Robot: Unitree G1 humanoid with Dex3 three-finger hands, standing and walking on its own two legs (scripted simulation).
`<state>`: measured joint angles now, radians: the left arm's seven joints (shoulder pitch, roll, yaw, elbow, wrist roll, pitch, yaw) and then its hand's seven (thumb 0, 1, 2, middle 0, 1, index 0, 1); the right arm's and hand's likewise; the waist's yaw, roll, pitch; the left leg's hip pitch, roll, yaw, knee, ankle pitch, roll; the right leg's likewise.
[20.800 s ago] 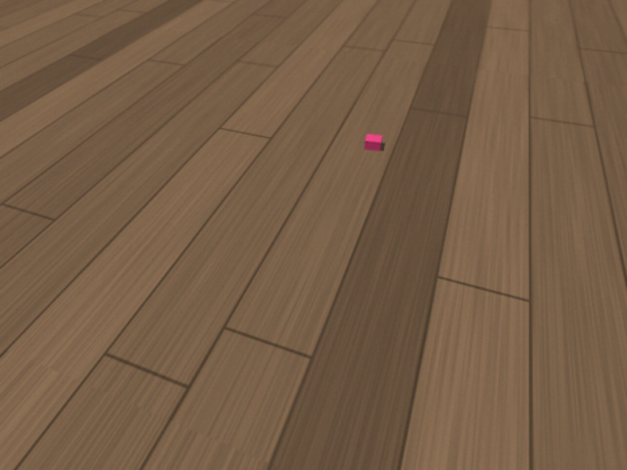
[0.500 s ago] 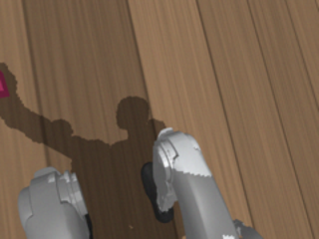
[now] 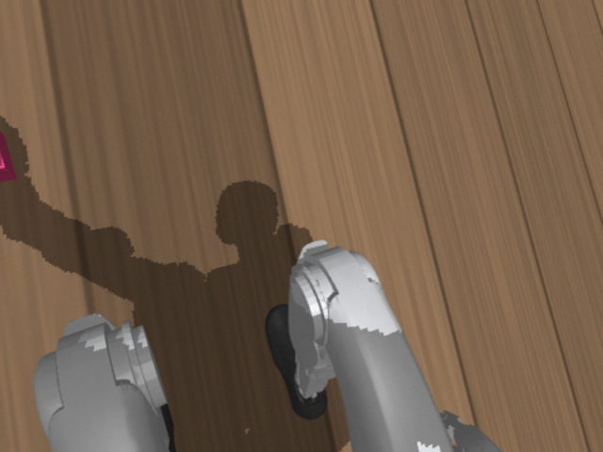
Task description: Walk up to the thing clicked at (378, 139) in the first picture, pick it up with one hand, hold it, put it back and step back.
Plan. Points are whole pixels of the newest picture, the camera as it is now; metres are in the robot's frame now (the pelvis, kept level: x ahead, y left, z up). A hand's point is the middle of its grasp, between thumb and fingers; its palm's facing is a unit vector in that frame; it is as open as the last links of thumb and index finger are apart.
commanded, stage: rise first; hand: left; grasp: from above
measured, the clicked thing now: out of the picture +0.55 +0.31 -0.30
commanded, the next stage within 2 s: approach in 0.18 s
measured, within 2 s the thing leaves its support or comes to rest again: neither
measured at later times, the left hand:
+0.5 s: hand out of the picture +0.51 +0.34 -0.17, palm faces -0.45 -0.07 -0.89, open 12.5 cm
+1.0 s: hand out of the picture +0.51 +0.31 -0.17, palm faces -0.52 -0.09 -0.85, open 13.3 cm
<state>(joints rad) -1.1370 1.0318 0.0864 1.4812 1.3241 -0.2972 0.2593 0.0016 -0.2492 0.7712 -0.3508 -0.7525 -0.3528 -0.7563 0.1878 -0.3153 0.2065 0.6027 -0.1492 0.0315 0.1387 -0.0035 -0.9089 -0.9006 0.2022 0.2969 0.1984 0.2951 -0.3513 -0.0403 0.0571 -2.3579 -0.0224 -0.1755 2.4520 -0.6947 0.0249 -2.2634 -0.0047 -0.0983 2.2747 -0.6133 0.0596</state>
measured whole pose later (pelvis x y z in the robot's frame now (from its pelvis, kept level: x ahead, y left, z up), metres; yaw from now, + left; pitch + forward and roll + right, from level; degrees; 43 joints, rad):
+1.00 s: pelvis -0.01 -0.01 +0.00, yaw +1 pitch +33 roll -12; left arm -1.18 0.99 0.04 1.47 1.24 -0.19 0.17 0.00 -0.37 0.88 -0.23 -0.86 -0.24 -0.85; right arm 0.20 -0.33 0.26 0.56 -0.13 0.06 0.11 0.00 -0.89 -0.89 0.20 0.30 0.20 0.30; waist -0.39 -0.02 0.09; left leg -2.34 -0.01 -0.17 2.42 -0.67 0.01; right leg -2.27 0.00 -0.09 2.26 -0.58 0.06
